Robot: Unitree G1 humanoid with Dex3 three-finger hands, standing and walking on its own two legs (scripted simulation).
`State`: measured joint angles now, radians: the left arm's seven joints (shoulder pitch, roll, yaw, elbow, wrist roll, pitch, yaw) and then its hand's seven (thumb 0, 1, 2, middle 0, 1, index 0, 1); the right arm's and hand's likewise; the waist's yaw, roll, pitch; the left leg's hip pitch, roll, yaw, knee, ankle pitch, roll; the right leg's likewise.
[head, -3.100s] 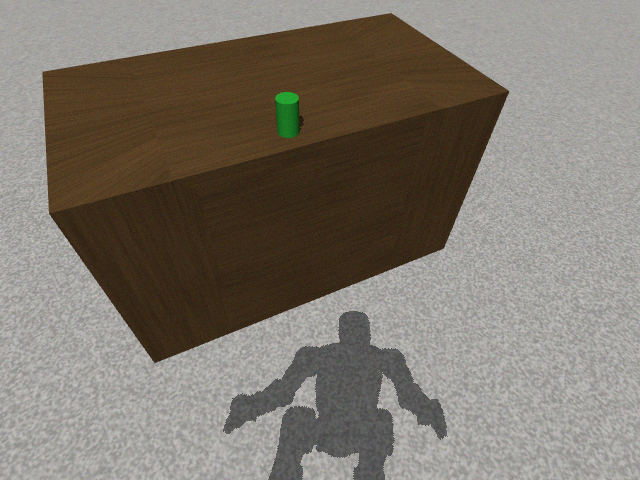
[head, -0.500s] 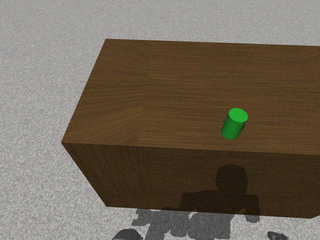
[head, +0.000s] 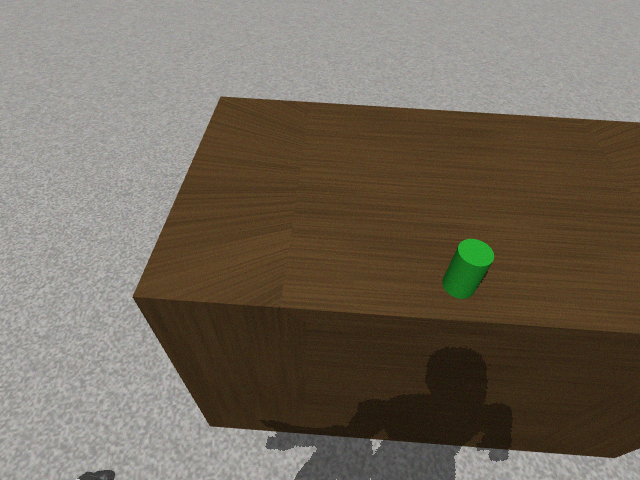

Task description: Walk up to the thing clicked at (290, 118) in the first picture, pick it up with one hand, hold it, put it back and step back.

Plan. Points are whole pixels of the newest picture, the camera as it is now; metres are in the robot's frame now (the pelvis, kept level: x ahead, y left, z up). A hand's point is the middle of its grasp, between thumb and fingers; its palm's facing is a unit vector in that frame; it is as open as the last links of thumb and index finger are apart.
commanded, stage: walk up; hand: right
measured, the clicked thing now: (466, 269) +0.43 -0.22 -0.02
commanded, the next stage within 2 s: stand in 0.72 s
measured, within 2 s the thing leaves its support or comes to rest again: neither
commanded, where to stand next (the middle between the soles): +0.07 +0.00 m, yaw -2 degrees
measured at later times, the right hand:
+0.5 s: hand out of the picture +0.09 -0.25 -0.15, palm faces -0.02 +0.95 -0.33, open 7.4 cm
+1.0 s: hand out of the picture +0.10 -0.26 -0.14, palm faces -0.01 +0.94 -0.34, open 7.4 cm
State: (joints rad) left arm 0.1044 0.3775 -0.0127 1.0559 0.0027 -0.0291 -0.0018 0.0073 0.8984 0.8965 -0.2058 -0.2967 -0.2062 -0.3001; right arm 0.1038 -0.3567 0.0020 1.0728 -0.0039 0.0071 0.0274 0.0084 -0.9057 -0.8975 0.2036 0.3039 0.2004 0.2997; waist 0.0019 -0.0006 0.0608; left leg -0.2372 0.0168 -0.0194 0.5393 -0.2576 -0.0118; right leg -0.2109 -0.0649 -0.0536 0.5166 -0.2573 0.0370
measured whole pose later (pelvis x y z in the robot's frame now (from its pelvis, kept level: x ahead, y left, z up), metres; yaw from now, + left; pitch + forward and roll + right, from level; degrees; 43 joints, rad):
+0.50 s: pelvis +0.01 +0.00 +0.01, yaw +0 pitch -2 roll +0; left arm 0.10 0.36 0.00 1.16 0.01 -0.02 0.00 0.01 0.90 0.90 -0.20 -0.30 -0.21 -0.30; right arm 0.08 -0.36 -0.01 1.15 -0.01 0.01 0.02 0.01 -0.91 -0.90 0.20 0.30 0.20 0.30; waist 0.00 0.01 0.05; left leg -0.16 0.01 -0.02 0.37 -0.18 -0.02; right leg -0.13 -0.06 -0.06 0.35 -0.18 0.04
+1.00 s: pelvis +0.02 -0.01 +0.01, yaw +0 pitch -2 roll +0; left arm 0.08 0.35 0.00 1.14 0.01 -0.01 0.00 0.01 0.90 0.90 -0.20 -0.30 -0.20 -0.30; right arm 0.07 -0.35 0.00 1.14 -0.01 0.00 0.01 0.01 -0.91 -0.90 0.20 0.30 0.20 0.30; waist -0.01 0.00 0.05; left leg -0.13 0.02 -0.02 0.33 -0.17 -0.03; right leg -0.11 -0.05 -0.06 0.33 -0.18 0.03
